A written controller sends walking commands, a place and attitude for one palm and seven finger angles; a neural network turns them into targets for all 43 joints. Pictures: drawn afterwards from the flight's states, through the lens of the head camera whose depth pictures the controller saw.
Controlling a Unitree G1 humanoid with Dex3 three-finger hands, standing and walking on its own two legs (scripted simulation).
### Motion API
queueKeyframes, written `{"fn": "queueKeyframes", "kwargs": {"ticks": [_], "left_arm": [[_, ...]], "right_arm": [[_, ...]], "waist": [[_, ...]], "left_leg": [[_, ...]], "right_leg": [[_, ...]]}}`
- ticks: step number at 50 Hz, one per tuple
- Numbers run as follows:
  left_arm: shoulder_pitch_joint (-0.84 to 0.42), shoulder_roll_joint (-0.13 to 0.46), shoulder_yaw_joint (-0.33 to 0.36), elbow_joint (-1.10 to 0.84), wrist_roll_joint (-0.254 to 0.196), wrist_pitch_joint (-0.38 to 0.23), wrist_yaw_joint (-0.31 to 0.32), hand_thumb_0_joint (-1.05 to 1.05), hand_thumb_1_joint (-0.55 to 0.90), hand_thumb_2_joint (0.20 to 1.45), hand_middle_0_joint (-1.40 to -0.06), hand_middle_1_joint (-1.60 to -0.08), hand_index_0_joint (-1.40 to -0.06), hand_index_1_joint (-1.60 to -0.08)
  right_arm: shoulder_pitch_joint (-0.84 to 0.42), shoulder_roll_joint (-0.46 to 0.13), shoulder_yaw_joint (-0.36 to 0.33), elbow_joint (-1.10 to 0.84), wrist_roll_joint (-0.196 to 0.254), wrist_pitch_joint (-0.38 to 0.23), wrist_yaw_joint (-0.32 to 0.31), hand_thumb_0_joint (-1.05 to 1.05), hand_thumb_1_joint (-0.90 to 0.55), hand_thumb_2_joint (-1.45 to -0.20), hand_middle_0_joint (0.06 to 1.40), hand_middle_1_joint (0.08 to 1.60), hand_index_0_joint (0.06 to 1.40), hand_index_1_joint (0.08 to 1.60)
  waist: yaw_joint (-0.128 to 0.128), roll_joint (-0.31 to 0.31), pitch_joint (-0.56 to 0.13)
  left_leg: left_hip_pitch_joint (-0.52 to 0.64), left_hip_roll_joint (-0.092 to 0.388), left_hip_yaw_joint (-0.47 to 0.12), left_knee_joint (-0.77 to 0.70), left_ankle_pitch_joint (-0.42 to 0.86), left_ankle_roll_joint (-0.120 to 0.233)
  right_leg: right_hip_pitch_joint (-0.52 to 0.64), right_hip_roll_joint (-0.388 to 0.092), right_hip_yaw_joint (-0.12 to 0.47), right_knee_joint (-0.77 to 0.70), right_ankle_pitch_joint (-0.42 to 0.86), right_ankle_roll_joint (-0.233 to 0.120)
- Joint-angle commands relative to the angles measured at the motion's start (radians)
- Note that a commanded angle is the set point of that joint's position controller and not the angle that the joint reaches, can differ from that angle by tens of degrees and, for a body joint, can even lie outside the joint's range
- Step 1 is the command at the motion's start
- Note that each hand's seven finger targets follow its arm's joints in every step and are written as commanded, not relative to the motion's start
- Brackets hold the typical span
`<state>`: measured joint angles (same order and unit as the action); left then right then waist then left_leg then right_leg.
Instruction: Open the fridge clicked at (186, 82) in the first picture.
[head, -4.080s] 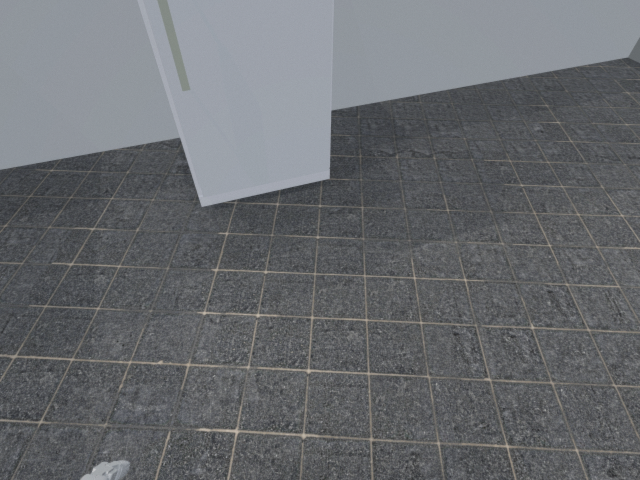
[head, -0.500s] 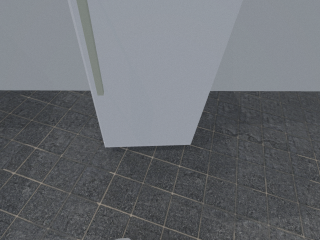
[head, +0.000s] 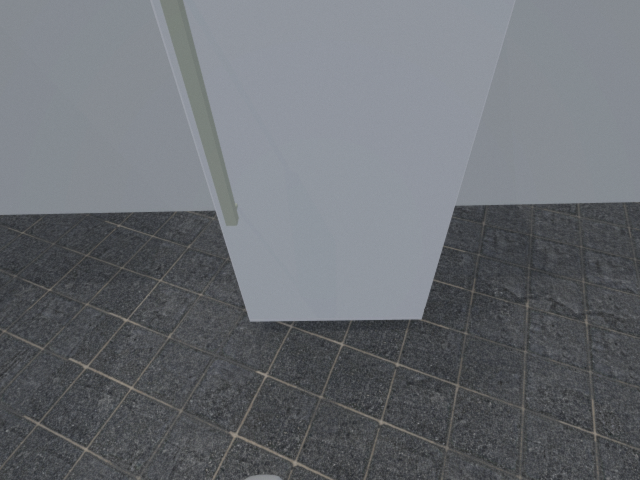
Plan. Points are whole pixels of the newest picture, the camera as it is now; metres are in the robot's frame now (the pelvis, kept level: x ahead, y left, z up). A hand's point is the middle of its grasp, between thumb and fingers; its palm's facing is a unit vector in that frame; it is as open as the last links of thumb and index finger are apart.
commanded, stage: take the last steps up to it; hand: left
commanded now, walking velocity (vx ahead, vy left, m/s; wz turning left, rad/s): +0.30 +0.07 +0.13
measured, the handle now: (210, 125) +0.72 +0.28 +0.08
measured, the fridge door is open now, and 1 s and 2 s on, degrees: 0 0 0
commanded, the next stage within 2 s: come to a stop and stand still in 0.54 s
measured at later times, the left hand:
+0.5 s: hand (163, 479) +0.16 +0.26 -0.17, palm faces +0.09 -0.97 -0.20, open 7.4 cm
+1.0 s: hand (179, 400) +0.28 +0.28 -0.19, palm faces +0.07 -0.97 -0.22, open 7.3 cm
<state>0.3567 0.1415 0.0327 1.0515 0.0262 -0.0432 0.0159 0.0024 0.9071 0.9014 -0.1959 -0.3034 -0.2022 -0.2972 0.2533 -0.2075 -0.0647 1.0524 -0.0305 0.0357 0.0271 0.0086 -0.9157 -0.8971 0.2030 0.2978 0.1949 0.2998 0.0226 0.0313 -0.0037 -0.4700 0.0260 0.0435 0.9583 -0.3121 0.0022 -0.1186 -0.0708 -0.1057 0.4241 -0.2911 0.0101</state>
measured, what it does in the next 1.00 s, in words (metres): walks ahead: left foot, then right foot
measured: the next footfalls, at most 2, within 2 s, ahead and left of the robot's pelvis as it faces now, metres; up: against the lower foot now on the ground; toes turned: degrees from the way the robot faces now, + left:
left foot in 0.26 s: +0.16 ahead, +0.18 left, +0.00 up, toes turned +12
right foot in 0.60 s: +0.28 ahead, -0.03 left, +0.00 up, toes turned -7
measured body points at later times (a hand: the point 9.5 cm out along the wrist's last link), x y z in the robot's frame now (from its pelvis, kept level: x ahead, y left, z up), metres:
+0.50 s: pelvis +0.14 +0.07 +0.00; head +0.16 +0.07 +0.44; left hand +0.15 +0.31 -0.16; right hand +0.18 -0.16 -0.16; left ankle +0.13 +0.18 -0.74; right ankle +0.17 -0.04 -0.71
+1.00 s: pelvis +0.23 +0.09 -0.01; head +0.27 +0.10 +0.44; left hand +0.28 +0.33 -0.17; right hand +0.28 -0.14 -0.16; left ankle +0.27 +0.20 -0.74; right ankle +0.21 -0.03 -0.71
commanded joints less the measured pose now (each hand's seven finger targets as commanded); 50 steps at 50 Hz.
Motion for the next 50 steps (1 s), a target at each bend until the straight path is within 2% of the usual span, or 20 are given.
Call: {"fn": "queueKeyframes", "kwargs": {"ticks": [1, 8, 11, 12, 13, 14, 17, 20, 25, 28, 29, 30, 31, 32, 34, 38, 42, 44, 46, 50], "left_arm": [[0.08, 0.149, 0.023, -0.006, 0.003, -0.03, 0.008, 0.0, 0.9, 0.9, -0.2, -0.3, -0.2, -0.3], [0.136, 0.174, 0.031, 0.05, 0.007, -0.021, 0.008, 0.0, 0.9, 0.9, -0.2, -0.3, -0.2, -0.3], [0.103, 0.164, 0.034, 0.057, -0.001, -0.011, 0.008, 0.0, 0.9, 0.9, -0.2, -0.3, -0.2, -0.3], [0.124, 0.116, 0.027, 0.042, -0.006, -0.006, 0.003, 0.0, 0.9, 0.9, -0.2, -0.3, -0.2, -0.3], [0.107, 0.064, 0.017, 0.01, -0.012, -0.007, -0.003, 0.0, 0.9, 0.9, -0.2, -0.3, -0.2, -0.3], [0.043, 0.074, 0.018, -0.019, -0.005, -0.004, 0.002, 0.0, 0.9, 0.9, -0.2, -0.3, -0.2, -0.3], [-0.045, 0.064, 0.025, -0.01, -0.002, 0.0, -0.016, 0.0, 0.9, 0.9, -0.2, -0.3, -0.2, -0.3], [0.012, 0.021, 0.02, 0.007, 0.0, 0.023, -0.02, 0.0, 0.9, 0.9, -0.2, -0.3, -0.2, -0.3], [-0.035, 0.027, 0.015, -0.026, 0.002, 0.029, -0.021, 0.0, 0.9, 0.9, -0.2, -0.3, -0.2, -0.3], [0.027, 0.057, 0.022, -0.007, 0.008, 0.014, -0.017, 0.0, 0.9, 0.9, -0.2, -0.3, -0.2, -0.3], [0.072, 0.105, 0.031, 0.006, 0.01, 0.006, -0.012, 0.0, 0.9, 0.9, -0.2, -0.3, -0.2, -0.3], [0.103, 0.187, 0.044, 0.012, 0.013, -0.003, -0.006, 0.0, 0.9, 0.9, -0.2, -0.3, -0.2, -0.3], [0.148, 0.232, 0.052, 0.007, -0.001, -0.003, 0.0, 0.0, 0.9, 0.9, -0.2, -0.3, -0.2, -0.3], [0.108, 0.216, 0.05, 0.004, -0.004, -0.009, 0.004, 0.0, 0.9, 0.9, -0.2, -0.3, -0.2, -0.3], [-0.039, 0.15, 0.028, -0.031, -0.004, -0.012, 0.015, 0.0, 0.9, 0.9, -0.2, -0.3, -0.2, -0.3], [-0.119, 0.149, 0.028, -0.048, -0.002, 0.011, 0.029, 0.0, 0.9, 0.9, -0.2, -0.3, -0.2, -0.3], [-0.119, 0.171, 0.041, -0.051, -0.014, 0.046, 0.03, 0.0, 0.9, 0.9, -0.2, -0.3, -0.2, -0.3], [-0.094, 0.14, 0.041, -0.068, -0.017, 0.061, 0.028, 0.0, 0.9, 0.9, -0.2, -0.3, -0.2, -0.3], [-0.102, 0.108, 0.031, -0.087, -0.02, 0.073, 0.029, 0.0, 0.9, 0.9, -0.2, -0.3, -0.2, -0.3], [-0.115, 0.105, 0.04, -0.078, -0.016, 0.081, 0.021, 0.0, 0.9, 0.9, -0.2, -0.3, -0.2, -0.3]], "right_arm": [[-0.084, -0.025, -0.007, -0.091, 0.009, -0.04, 0.007, 0.0, -0.9, -0.9, 0.2, 0.3, 0.2, 0.3], [-0.147, 0.004, 0.012, -0.112, 0.014, -0.057, 0.017, 0.0, -0.9, -0.9, 0.2, 0.3, 0.2, 0.3], [0.054, -0.05, 0.003, -0.042, 0.008, -0.077, -0.001, 0.0, -0.9, -0.9, 0.2, 0.3, 0.2, 0.3], [0.196, -0.144, -0.02, -0.003, -0.001, -0.086, -0.017, 0.0, -0.9, -0.9, 0.2, 0.3, 0.2, 0.3], [0.31, -0.236, -0.042, 0.021, 0.002, -0.085, -0.032, 0.0, -0.9, -0.9, 0.2, 0.3, 0.2, 0.3], [0.305, -0.229, -0.036, 0.035, 0.007, -0.078, -0.038, 0.0, -0.9, -0.9, 0.2, 0.3, 0.2, 0.3], [0.104, -0.094, -0.004, -0.008, 0.008, -0.09, -0.048, 0.0, -0.9, -0.9, 0.2, 0.3, 0.2, 0.3], [0.047, -0.065, 0.004, -0.019, 0.007, -0.102, -0.052, 0.0, -0.9, -0.9, 0.2, 0.3, 0.2, 0.3], [0.024, -0.087, -0.004, -0.014, 0.005, -0.091, -0.046, 0.0, -0.9, -0.9, 0.2, 0.3, 0.2, 0.3], [0.016, -0.071, -0.002, -0.004, 0.006, -0.082, -0.042, 0.0, -0.9, -0.9, 0.2, 0.3, 0.2, 0.3], [0.022, -0.046, 0.004, -0.001, 0.012, -0.083, -0.04, 0.0, -0.9, -0.9, 0.2, 0.3, 0.2, 0.3], [0.042, 0.008, 0.014, -0.018, 0.017, -0.084, -0.032, 0.0, -0.9, -0.9, 0.2, 0.3, 0.2, 0.3], [0.022, -0.009, 0.015, -0.043, 0.016, -0.072, -0.032, 0.0, -0.9, -0.9, 0.2, 0.3, 0.2, 0.3], [-0.01, -0.025, 0.011, -0.042, 0.011, -0.07, -0.033, 0.0, -0.9, -0.9, 0.2, 0.3, 0.2, 0.3], [0.005, -0.006, 0.02, -0.011, 0.018, -0.066, -0.041, 0.0, -0.9, -0.9, 0.2, 0.3, 0.2, 0.3], [0.07, 0.054, 0.037, 0.026, 0.029, -0.036, -0.051, 0.0, -0.9, -0.9, 0.2, 0.3, 0.2, 0.3], [0.085, 0.007, 0.016, 0.017, 0.023, -0.02, -0.055, 0.0, -0.9, -0.9, 0.2, 0.3, 0.2, 0.3], [0.07, -0.062, 0.002, -0.004, 0.016, -0.026, -0.058, 0.0, -0.9, -0.9, 0.2, 0.3, 0.2, 0.3], [0.062, -0.121, -0.008, -0.018, 0.015, -0.029, -0.067, 0.0, -0.9, -0.9, 0.2, 0.3, 0.2, 0.3], [-0.015, -0.13, -0.018, -0.052, 0.003, -0.024, -0.078, 0.0, -0.9, -0.9, 0.2, 0.3, 0.2, 0.3]], "waist": [[0.005, -0.171, 0.14], [0.033, -0.226, 0.135], [-0.063, -0.124, 0.036], [-0.113, 0.079, -0.07], [-0.141, 0.293, -0.133], [-0.144, 0.235, -0.111], [-0.073, 0.113, 0.064], [-0.017, 0.094, 0.063], [-0.002, 0.079, 0.078], [0.037, -0.011, 0.062], [0.063, -0.098, 0.052], [0.064, -0.309, 0.06], [0.08, -0.359, 0.041], [0.07, -0.326, 0.053], [0.002, -0.124, 0.054], [-0.026, -0.126, -0.012], [-0.035, -0.172, -0.006], [-0.027, 0.007, -0.022], [-0.031, 0.257, -0.009], [-0.03, 0.138, -0.052]], "left_leg": [[-0.166, 0.06, 0.006, 0.006, 0.077, -0.025], [0.014, 0.04, 0.083, -0.287, 0.044, 0.001], [0.369, -0.004, 0.128, -0.486, 0.101, 0.018], [0.592, 0.154, -0.055, -0.523, 0.126, 0.061], [0.697, 0.369, -0.369, -0.632, 0.188, 0.147], [0.631, 0.406, -0.386, -0.684, 0.072, 0.189], [0.337, 0.33, -0.229, -0.739, 0.034, 0.169], [0.243, 0.268, -0.086, -0.752, 0.162, 0.161], [0.212, 0.268, -0.054, -0.733, 0.088, 0.17], [0.165, 0.202, -0.003, -0.577, 0.028, 0.104], [0.103, 0.139, 0.051, -0.438, -0.03, 0.064], [-0.058, 0.027, 0.137, -0.213, -0.169, 0.015], [-0.102, 0.01, 0.092, -0.014, -0.315, 0.005], [-0.118, 0.037, 0.008, 0.086, -0.25, 0.009], [-0.034, 0.073, -0.04, 0.059, -0.141, -0.014], [0.147, 0.037, 0.015, -0.235, -0.066, -0.04], [0.241, 0.034, 0.041, -0.452, 0.181, -0.04], [0.362, 0.176, -0.068, -0.496, 0.653, 0.024], [0.294, 0.328, -0.215, -0.608, 0.891, 0.158], [0.372, 0.306, -0.177, -0.561, 0.825, 0.204]], "right_leg": [[0.022, -0.25, 0.137, -0.258, 0.107, -0.097], [0.005, -0.251, 0.075, -0.19, 0.189, -0.102], [-0.085, -0.175, -0.01, 0.07, 0.284, -0.061], [-0.226, -0.096, -0.071, 0.317, 0.136, -0.021], [-0.423, 0.016, -0.083, 0.583, -0.296, 0.011], [-0.475, 0.005, 0.009, 0.721, -0.338, -0.015], [-0.482, -0.081, 0.069, 0.758, -0.148, -0.019], [-0.353, -0.069, 0.039, 0.572, -0.095, -0.005], [-0.235, -0.035, 0.006, 0.311, -0.015, 0.003], [-0.049, 0.008, -0.025, 0.113, 0.108, -0.001], [0.041, -0.044, 0.059, 0.033, 0.082, -0.018], [0.116, -0.234, 0.343, -0.09, 0.049, -0.1], [0.104, -0.362, 0.525, -0.221, 0.016, -0.196], [0.062, -0.351, 0.515, -0.232, 0.086, -0.216], [-0.022, -0.296, 0.313, -0.161, 0.423, -0.206], [-0.039, -0.195, 0.103, -0.046, 0.743, -0.172], [-0.063, -0.158, 0.084, 0.053, 0.612, -0.115], [-0.181, -0.067, 0.032, 0.146, 0.375, -0.033], [-0.19, 0.042, 0.005, 0.369, -0.192, 0.014], [-0.304, 0.044, 0.105, 0.58, -0.271, 0.01]]}}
